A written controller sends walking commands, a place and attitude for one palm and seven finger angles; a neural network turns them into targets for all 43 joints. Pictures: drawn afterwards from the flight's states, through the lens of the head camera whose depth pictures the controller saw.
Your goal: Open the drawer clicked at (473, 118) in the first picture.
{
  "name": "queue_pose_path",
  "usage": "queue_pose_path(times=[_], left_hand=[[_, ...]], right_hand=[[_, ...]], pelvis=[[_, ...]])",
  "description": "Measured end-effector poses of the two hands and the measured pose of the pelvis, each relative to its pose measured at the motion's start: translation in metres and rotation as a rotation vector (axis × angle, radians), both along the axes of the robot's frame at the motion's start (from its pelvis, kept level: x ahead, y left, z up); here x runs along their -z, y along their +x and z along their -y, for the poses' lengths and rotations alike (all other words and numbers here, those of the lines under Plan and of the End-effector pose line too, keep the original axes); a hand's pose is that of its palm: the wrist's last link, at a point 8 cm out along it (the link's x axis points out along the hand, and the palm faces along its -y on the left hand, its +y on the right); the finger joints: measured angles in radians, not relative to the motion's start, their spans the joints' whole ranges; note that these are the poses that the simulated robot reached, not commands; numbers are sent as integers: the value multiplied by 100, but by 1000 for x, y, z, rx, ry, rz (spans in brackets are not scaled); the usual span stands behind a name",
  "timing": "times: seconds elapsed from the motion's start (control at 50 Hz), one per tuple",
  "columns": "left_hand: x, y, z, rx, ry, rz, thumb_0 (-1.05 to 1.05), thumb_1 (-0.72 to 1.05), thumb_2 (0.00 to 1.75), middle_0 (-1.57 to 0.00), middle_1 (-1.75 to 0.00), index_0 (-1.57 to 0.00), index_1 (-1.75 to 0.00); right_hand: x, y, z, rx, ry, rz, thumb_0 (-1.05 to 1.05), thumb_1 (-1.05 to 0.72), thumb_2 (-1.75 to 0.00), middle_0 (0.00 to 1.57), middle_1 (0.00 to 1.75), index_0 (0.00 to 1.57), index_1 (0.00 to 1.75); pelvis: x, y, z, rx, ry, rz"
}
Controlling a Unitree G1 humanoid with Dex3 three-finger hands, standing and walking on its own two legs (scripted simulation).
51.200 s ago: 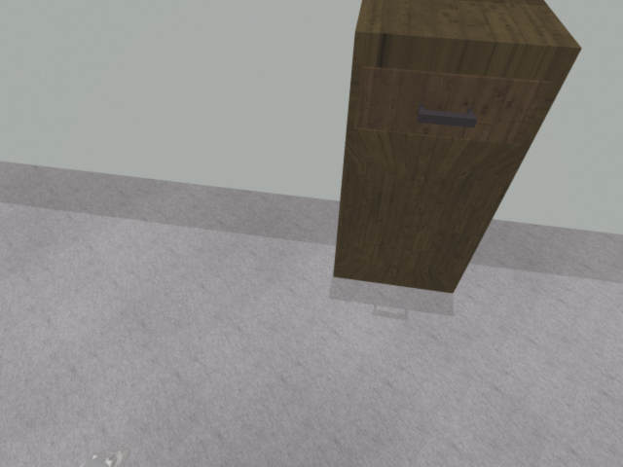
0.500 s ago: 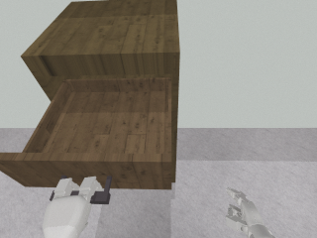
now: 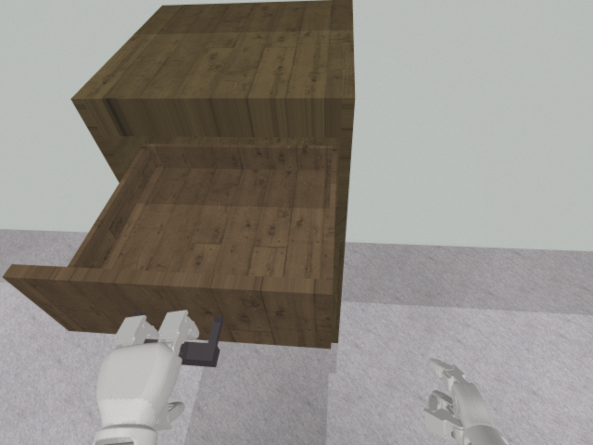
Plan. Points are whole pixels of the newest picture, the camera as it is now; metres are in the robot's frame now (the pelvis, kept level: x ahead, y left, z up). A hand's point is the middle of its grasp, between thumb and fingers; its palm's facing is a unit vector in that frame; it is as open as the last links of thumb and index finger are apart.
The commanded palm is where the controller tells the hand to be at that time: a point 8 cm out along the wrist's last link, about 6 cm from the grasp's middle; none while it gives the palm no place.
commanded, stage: open the thumb to release the handle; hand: left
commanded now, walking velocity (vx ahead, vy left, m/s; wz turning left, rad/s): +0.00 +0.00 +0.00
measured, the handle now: (171, 336) +0.24 +0.21 +0.03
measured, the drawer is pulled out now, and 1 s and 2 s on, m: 0.30 0.30 0.30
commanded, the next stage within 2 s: lift the hand off the handle in 0.08 s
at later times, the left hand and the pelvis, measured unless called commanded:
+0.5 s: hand (169, 374) +0.19 +0.20 +0.01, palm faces +0.04 -0.11 -0.99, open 13.5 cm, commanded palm +0.17 +0.20 +0.06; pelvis -0.01 +0.00 +0.00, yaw +0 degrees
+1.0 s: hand (148, 357) +0.20 +0.21 +0.06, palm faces +0.03 -0.14 -0.99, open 13.2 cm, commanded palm +0.17 +0.21 +0.13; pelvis +0.00 +0.01 +0.02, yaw +0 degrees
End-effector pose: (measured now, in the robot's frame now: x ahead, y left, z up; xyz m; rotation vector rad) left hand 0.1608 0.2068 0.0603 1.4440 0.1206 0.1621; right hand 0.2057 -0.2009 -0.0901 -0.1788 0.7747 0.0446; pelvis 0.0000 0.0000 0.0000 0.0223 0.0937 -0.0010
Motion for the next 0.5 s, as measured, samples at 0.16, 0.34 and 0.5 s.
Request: queue_pose_path(times=[0.16, 0.34, 0.5], left_hand=[[-2, -2, 0, 8, -6, -6, 0, -37, 36, -32, -121, -33, -121], [-2, 2, 6, 26, -9, -3, 0, -47, 31, -31, -120, -32, -120], [-2, 11, 5, 39, 15, 3, 0, -49, 30, -32, -120, -36, -124]], right_hand=[[-7, 3, 0, -5, -6, 27, 1, -90, -89, 20, 30, 20, 30], [-6, -2, 4, -4, -19, 10, 1, -90, -89, 20, 30, 20, 30], [0, -11, 5, 21, -19, -26, 1, -90, -89, 20, 30, 20, 30]], pelvis=[[-3, -4, 2, -4, -2, 14], [-4, -8, 2, -8, -1, 15], [-5, -9, 2, -8, -1, 13]])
